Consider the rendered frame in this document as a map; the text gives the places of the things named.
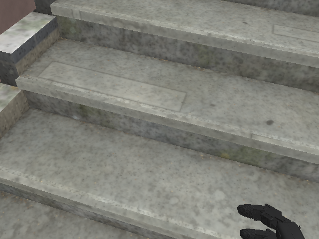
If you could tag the right robot hand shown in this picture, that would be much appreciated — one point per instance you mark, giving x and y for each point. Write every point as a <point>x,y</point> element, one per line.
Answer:
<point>272,218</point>

